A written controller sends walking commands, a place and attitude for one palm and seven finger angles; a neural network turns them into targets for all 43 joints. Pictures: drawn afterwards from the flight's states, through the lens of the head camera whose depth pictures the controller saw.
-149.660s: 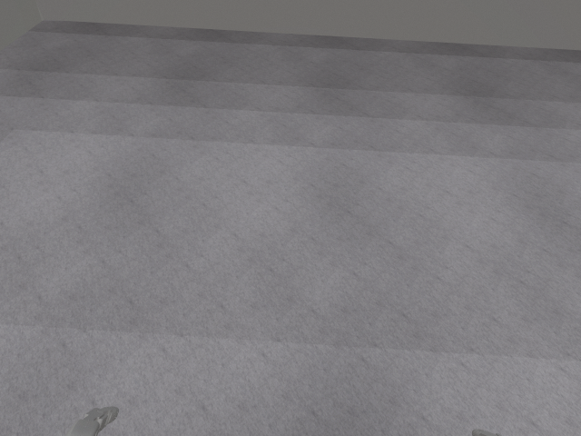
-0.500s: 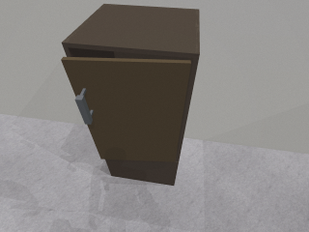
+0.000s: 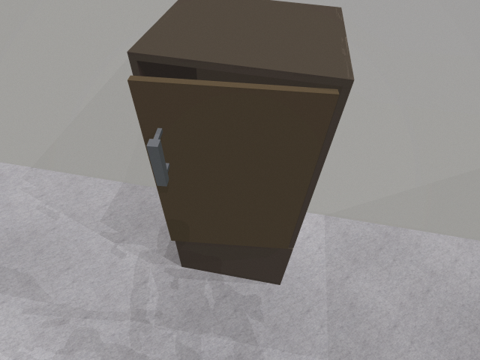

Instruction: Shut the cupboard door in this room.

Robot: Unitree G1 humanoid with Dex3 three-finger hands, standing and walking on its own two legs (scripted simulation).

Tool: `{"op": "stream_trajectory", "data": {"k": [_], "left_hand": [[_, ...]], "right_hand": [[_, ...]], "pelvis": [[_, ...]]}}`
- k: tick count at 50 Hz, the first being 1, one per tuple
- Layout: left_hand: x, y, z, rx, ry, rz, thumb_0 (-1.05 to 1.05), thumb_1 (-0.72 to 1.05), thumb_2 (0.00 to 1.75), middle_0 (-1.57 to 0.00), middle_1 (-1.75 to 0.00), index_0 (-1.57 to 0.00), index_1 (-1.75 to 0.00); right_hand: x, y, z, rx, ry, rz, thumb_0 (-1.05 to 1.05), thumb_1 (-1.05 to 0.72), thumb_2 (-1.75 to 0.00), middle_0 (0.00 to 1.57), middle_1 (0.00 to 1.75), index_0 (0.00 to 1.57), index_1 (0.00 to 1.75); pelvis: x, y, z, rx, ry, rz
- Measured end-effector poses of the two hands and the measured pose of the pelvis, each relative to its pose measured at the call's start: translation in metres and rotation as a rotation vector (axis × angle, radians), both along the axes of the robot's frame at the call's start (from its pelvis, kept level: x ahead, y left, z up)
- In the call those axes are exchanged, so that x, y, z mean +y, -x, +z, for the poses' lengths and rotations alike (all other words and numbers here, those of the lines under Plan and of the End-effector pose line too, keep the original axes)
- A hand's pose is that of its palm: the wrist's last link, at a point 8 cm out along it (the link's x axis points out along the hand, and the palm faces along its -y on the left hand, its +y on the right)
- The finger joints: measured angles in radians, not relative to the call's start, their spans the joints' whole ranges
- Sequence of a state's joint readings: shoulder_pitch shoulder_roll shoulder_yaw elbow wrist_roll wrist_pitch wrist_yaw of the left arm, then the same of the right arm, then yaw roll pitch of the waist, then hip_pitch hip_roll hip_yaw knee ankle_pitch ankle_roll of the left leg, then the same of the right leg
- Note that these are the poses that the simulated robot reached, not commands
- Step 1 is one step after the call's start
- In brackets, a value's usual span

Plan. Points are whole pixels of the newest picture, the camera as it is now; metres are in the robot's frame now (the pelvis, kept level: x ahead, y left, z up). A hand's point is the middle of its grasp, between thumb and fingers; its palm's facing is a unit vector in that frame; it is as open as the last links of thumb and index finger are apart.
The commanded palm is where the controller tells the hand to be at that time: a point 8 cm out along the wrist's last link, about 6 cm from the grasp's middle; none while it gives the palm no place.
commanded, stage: look again from close up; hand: left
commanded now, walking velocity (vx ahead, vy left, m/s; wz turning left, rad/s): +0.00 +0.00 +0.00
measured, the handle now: (161, 157) +0.51 +0.22 +0.02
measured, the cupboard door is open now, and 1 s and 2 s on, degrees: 7 7 7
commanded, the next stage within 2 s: stand and wait in 0.28 s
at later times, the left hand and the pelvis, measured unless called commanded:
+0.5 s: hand out of the picture -0.04 +0.20 -0.17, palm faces +0.01 -0.98 -0.19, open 7.4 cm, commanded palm none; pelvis -0.02 +0.03 +0.01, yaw +1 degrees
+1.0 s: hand out of the picture +0.00 +0.16 -0.17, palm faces +0.00 -0.98 -0.18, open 7.3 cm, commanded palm none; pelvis +0.01 -0.01 +0.01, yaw +0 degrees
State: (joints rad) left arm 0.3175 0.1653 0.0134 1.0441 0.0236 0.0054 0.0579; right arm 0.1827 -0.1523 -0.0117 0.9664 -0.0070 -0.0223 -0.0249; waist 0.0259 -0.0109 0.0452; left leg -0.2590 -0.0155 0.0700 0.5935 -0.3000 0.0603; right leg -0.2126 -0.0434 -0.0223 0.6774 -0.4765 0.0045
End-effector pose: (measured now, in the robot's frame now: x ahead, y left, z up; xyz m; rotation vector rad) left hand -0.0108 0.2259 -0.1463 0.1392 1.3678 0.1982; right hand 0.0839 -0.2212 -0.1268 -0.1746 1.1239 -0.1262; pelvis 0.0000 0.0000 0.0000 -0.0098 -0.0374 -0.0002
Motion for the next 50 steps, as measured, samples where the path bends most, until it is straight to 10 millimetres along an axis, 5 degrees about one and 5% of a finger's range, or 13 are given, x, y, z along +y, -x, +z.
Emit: {"op": "stream_trajectory", "data": {"k": [5,10,21,27,36,50], "left_hand": [[0.036,-0.027,0.01,-0.118,-0.057,-0.033,0.0,0.91,0.9,-0.2,-0.3,-0.2,-0.3],[0.049,-0.029,0.021,-0.143,-0.062,-0.061,0.0,0.91,0.9,-0.2,-0.3,-0.2,-0.3],[0.038,0.013,0.014,-0.016,0.0,-0.052,0.0,0.91,0.9,-0.2,-0.3,-0.2,-0.3],[0.021,0.036,0.011,0.071,0.036,-0.04,0.0,0.91,0.9,-0.2,-0.3,-0.2,-0.3],[-0.003,0.036,0.011,0.106,0.057,-0.035,0.0,0.91,0.9,-0.2,-0.3,-0.2,-0.3],[-0.02,-0.009,0.011,0.029,0.04,-0.055,0.01,0.92,0.9,-0.2,-0.3,-0.2,-0.3]], "right_hand": [[0.024,0.007,-0.004,-0.022,-0.03,0.016,0.0,-0.93,-0.89,0.2,0.29,0.2,0.3],[0.029,0.023,-0.004,-0.007,-0.033,0.005,-0.01,-0.94,-0.89,0.2,0.3,0.2,0.3],[0.019,0.09,-0.002,0.186,0.007,-0.026,0.0,-0.92,-0.89,0.2,0.29,0.2,0.3],[0.016,0.11,-0.002,0.263,0.004,-0.046,0.01,-0.91,-0.9,0.2,0.29,0.2,0.3],[0.014,0.1,-0.005,0.269,-0.026,-0.049,0.01,-0.91,-0.9,0.2,0.29,0.2,0.3],[-0.008,0.064,-0.006,0.211,-0.016,-0.045,0.01,-0.92,-0.9,0.2,0.29,0.2,0.3]], "pelvis": [[0.015,0.014,-0.002,-0.007,-0.013,0.002],[0.028,0.022,0.003,0.004,-0.002,0.006],[0.032,0.024,0.009,0.032,-0.01,0.015],[0.027,0.018,0.01,0.035,-0.013,0.014],[0.014,0.008,0.012,0.037,-0.016,0.01],[-0.006,-0.009,0.011,0.035,-0.019,0.003]]}}
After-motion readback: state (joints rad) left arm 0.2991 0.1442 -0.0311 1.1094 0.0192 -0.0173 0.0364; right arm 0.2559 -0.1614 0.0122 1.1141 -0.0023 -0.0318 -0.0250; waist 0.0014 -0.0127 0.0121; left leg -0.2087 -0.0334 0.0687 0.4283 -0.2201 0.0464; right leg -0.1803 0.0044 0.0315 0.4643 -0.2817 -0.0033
